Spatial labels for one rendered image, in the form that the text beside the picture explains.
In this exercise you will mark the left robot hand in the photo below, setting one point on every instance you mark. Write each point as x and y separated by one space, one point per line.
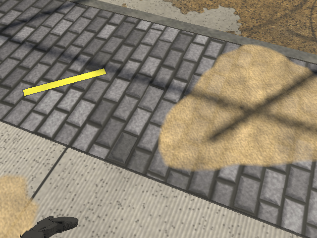
49 226

